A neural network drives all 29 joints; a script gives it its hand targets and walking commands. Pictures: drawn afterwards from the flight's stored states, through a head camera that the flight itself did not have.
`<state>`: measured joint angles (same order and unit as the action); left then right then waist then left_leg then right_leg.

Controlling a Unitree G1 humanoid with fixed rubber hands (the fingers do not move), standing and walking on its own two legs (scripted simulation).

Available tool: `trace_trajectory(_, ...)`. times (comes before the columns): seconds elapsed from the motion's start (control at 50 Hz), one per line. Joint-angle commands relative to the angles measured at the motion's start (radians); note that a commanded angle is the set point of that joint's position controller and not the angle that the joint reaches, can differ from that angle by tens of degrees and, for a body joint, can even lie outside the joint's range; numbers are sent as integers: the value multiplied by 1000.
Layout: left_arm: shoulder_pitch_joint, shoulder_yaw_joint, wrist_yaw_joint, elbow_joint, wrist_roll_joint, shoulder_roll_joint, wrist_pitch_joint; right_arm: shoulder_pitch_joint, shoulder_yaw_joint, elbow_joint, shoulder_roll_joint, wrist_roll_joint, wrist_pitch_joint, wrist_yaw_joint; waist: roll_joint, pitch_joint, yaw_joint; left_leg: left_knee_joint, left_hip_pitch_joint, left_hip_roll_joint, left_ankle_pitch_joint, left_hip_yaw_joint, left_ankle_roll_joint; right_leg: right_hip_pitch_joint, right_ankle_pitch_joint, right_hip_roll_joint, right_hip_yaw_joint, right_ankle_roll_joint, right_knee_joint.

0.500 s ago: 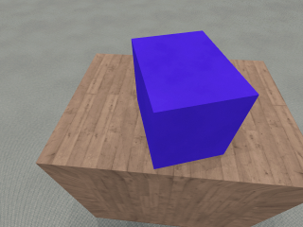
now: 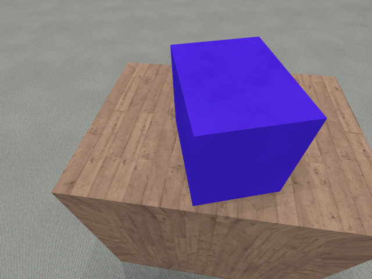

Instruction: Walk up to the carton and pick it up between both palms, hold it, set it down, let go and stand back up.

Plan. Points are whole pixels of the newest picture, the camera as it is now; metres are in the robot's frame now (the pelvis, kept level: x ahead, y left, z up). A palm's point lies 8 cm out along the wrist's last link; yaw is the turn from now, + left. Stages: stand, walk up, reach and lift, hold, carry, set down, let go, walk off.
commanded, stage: walk up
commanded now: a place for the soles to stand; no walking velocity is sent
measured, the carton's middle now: (226, 119) +0.46 -0.07 +0.09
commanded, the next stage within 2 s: reach and lift in 1.40 s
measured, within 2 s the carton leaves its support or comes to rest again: neither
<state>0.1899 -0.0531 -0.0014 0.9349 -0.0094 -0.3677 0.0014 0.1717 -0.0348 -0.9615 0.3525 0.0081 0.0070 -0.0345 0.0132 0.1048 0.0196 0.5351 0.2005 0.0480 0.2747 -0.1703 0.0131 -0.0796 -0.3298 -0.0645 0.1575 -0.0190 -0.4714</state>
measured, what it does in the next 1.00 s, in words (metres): shifts its weight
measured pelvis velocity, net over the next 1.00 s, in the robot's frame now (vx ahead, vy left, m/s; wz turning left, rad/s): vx -0.05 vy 0.00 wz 0.01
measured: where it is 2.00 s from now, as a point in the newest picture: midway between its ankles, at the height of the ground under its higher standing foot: outside the picture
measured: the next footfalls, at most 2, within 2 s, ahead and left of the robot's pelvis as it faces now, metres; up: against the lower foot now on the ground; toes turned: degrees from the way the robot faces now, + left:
none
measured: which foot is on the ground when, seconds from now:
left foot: down 0.00-1.00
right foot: down 0.00-1.00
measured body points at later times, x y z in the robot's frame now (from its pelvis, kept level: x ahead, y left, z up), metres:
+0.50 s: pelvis -0.04 -0.01 +0.00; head -0.02 -0.01 +0.45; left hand +0.07 +0.30 -0.12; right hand +0.05 -0.33 -0.12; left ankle +0.01 +0.13 -0.74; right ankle -0.05 -0.12 -0.74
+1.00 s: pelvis -0.05 +0.00 +0.00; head -0.04 +0.01 +0.45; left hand +0.03 +0.31 -0.13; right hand +0.05 -0.31 -0.11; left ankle +0.01 +0.13 -0.74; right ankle -0.05 -0.13 -0.74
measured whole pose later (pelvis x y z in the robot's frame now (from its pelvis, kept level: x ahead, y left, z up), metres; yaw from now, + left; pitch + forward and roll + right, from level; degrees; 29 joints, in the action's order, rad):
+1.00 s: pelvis -0.05 +0.00 +0.00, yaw +1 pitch -5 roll -1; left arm 0.14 -0.07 -0.02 0.97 0.00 -0.36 -0.03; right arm 0.16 -0.02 -0.96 0.37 0.01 -0.01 -0.04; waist 0.00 0.11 0.01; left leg 0.52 0.24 0.03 0.19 -0.15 0.02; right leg -0.13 -0.26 -0.05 0.14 -0.01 -0.48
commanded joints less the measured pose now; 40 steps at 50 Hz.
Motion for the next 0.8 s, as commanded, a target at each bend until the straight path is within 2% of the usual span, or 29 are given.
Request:
trace_trajectory(0.0,-18,-52,9,-38,3,-205,9,30,-35,43,197,7,-14,-19,-85,-72,-12,9,-12,-66,-347,-4,-26,35,499,-199,-126,164,85)
trace_trajectory(0.04,-39,-46,4,-55,6,-195,3,46,-38,31,228,5,-22,-26,-17,-106,-21,17,-17,-83,-521,-11,-42,39,500,-137,-81,124,0)
trace_trajectory(0.06,-43,-51,5,-61,-1,-203,3,49,-48,38,238,9,-23,-24,-48,-139,-38,6,-23,-114,-557,-70,-58,43,459,-118,-80,92,-25)
trace_trajectory(0.1,-26,-60,11,-54,7,-219,-12,-13,-42,54,237,4,-20,-24,10,-121,-14,-67,15,-155,-462,-162,-100,9,337,-67,-93,75,-58)
trace_trajectory(0.12,-54,-52,9,-61,-2,-202,-19,-7,-40,59,241,10,-19,-29,9,-142,-27,-93,21,-172,-457,-209,-128,39,293,-43,-119,66,-84)
trace_trajectory(0.16,-32,-59,4,-70,7,-165,-29,-48,-45,79,248,-5,-18,-30,129,-157,-6,-137,21,-190,-346,-226,-156,32,169,-27,-136,55,-84)
trace_trajectory(0.2,-29,-57,-3,-62,-7,-189,-19,-60,-41,77,252,6,-13,-28,75,-141,-6,-138,80,-170,-342,-167,-125,71,165,-34,-137,65,-4)
trace_trajectory(0.24,-13,-63,-1,-28,0,-205,-7,-80,-38,56,223,13,-10,-22,-10,-100,19,-85,109,-98,-241,-72,-65,66,232,-101,-164,94,78)
trace_trajectory(0.26,-11,-70,2,-22,5,-247,-3,-85,-33,68,222,24,-11,-19,-7,-121,13,-6,60,-66,-219,-23,-35,18,200,-155,-207,122,131)
trace_trajectory(0.3,-79,-70,-2,-43,-1,-232,-2,-36,-36,56,222,9,-15,-24,-89,-80,-11,43,33,-39,-181,33,-15,-35,237,-212,-218,177,168)
trace_trajectory(0.34,-144,-58,-7,-70,1,-215,-2,18,-36,45,218,-9,-13,-15,-132,-71,-39,42,-1,-67,-86,31,-32,-88,205,-212,-184,167,154)
trace_trajectory(0.36,-167,-63,-8,-77,0,-228,-8,9,-37,43,239,3,-10,-9,-168,-32,-32,31,2,-68,-147,35,-32,-115,176,-190,-150,165,123)
trace_trajectory(0.4,-112,-58,-8,-71,14,-212,-15,-10,-43,43,244,-6,-21,-8,-57,-62,-3,-77,55,-106,-237,-54,-52,-45,111,-104,-125,93,47)
trace_trajectory(0.42,-131,-60,-9,-79,8,-192,-19,-23,-37,48,243,-12,-26,-11,51,-62,-7,-130,85,-115,-226,-70,-55,-23,75,-71,-110,76,16)
trace_trajectory(0.44,-90,-55,-9,-55,15,-191,-30,-21,-44,58,260,-8,-28,-13,46,-48,-2,-165,126,-153,-178,-150,-81,4,43,-48,-122,62,15)
trace_trajectory(0.46,-54,-47,-8,-43,17,-171,-32,-40,-48,70,253,-13,-29,-16,101,-56,23,-188,141,-165,-162,-162,-93,36,37,-52,-134,64,28)
trace_trajectory(0.5,-38,-63,-11,-27,15,-210,-23,-28,-34,61,248,-5,-33,-19,72,-74,19,-217,188,-155,-93,-193,-91,103,40,-54,-158,70,50)
trace_trajectory(0.52,-41,-57,-12,-25,9,-204,-17,-17,-32,55,230,3,-28,-17,14,-84,20,-211,172,-144,-43,-141,-71,102,3,-75,-148,85,88)
trace_trajectory(0.54,-32,-56,-14,-21,10,-195,-15,-68,-36,73,236,-4,-31,-14,54,-43,32,-183,168,-121,-49,-107,-64,58,3,-83,-179,84,134)
trace_trajectory(0.58,-70,-58,-14,-20,2,-209,-3,-8,-27,60,208,8,-30,-12,-44,-66,-2,-88,92,-74,-21,-32,-32,-27,-96,-159,-208,118,221)
trace_trajectory(0.62,-121,-64,-13,-39,-1,-221,4,33,-34,46,206,2,-22,-14,-77,-54,-34,2,20,-58,-15,43,-24,-118,-108,-195,-218,154,253)
trace_trajectory(0.64,-132,-63,-10,-40,2,-228,2,70,-36,35,214,2,-28,-10,-88,-48,-52,2,25,-60,-43,18,-26,-99,-37,-207,-212,151,235)
trace_trajectory(0.66,-143,-63,-13,-49,3,-223,2,58,-34,36,209,4,-31,-8,-87,-37,-28,-18,5,-74,-56,24,-41,-111,-13,-205,-190,150,208)
trace_trajectory(0.68,-140,-67,-18,-49,5,-204,-3,40,-31,34,232,0,-35,-6,-119,-17,-34,-89,63,-102,-210,-5,-58,-60,43,-138,-130,111,140)
trace_trajectory(0.7,-108,-55,-16,-40,16,-216,-1,20,-49,49,260,-4,-41,-6,-10,-36,-13,-94,52,-116,-266,-55,-46,-57,88,-106,-131,97,97)
trace_trajectory(0.72,-79,-49,-13,-17,14,-207,-10,0,-36,51,230,-3,-40,-7,12,-64,5,-146,88,-138,-152,-115,-61,-11,56,-92,-139,77,80)
trace_trajectory(0.74,-67,-61,-14,-36,15,-195,-13,-22,-40,60,255,-14,-33,-10,53,0,12,-155,150,-135,-130,-111,-72,-6,-3,-81,-139,83,95)
trace_trajectory(0.76,-60,-59,-13,-28,9,-202,-12,-17,-35,58,246,-2,-37,-10,32,-71,3,-173,142,-140,-112,-139,-75,37,20,-78,-150,90,90)
trace_trajectory(0.78,-68,-58,-16,-38,8,-184,-13,-32,-37,67,248,-11,-39,-9,43,-95,18,-152,138,-139,-105,-110,-71,70,23,-79,-151,86,102)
